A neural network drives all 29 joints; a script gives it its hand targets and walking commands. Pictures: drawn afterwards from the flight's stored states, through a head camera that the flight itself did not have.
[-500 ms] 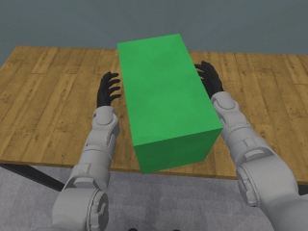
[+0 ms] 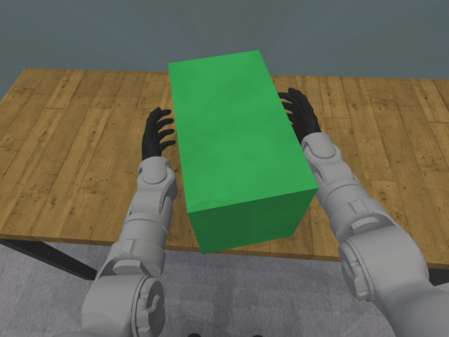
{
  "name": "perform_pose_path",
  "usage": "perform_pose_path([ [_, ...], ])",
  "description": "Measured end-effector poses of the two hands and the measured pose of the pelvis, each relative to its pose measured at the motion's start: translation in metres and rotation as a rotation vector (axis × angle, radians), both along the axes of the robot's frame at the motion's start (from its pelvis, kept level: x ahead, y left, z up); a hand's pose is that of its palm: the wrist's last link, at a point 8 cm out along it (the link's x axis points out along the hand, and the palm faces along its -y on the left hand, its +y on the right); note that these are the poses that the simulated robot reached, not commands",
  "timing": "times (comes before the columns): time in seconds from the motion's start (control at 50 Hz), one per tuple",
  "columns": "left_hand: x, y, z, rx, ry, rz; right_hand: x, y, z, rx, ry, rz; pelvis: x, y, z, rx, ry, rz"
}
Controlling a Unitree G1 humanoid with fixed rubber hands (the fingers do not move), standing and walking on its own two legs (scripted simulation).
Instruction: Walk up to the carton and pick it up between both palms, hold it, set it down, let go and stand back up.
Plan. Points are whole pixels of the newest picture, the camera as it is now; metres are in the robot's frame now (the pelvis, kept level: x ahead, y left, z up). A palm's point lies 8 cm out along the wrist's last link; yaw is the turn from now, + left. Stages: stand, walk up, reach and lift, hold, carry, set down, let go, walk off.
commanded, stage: reach and lift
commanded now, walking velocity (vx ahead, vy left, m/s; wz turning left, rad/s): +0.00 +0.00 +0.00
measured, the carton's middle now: (230, 150) +0.44 +0.03 +0.03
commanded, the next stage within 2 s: none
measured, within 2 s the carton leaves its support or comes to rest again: leaves its support in 0.96 s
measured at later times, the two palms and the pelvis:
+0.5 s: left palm (142, 158) +0.38 +0.17 +0.09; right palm (301, 138) +0.43 -0.09 +0.09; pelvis -0.01 +0.00 +0.00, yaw +0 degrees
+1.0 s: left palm (143, 159) +0.38 +0.17 +0.08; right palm (298, 139) +0.43 -0.09 +0.08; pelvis +0.00 +0.00 +0.00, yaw +0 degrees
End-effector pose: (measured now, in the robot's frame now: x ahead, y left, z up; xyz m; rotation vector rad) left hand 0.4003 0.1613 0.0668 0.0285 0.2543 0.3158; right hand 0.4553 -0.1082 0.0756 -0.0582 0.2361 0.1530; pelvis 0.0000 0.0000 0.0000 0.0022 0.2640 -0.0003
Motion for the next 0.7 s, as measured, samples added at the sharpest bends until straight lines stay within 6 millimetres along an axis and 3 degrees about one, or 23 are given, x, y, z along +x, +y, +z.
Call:
perform_pose_path([
  [0.22, -0.008, 0.010, 0.002, 0.033, 0.007, 0.037, -0.007, 0.015, 0.003, -0.025, -0.007, 0.009, 0.001, -0.002, 0.002, 0.002, -0.038, 0.000],
  [0.42, -0.018, 0.010, 0.018, 0.055, -0.019, 0.013, -0.024, 0.014, 0.011, -0.017, -0.039, -0.007, -0.003, -0.002, 0.003, 0.002, -0.096, 0.001],
  [0.7, -0.027, 0.012, 0.016, 0.052, 0.008, 0.012, -0.033, 0.015, 0.012, 0.008, -0.027, -0.012, -0.008, -0.002, 0.004, 0.003, -0.142, 0.000],
])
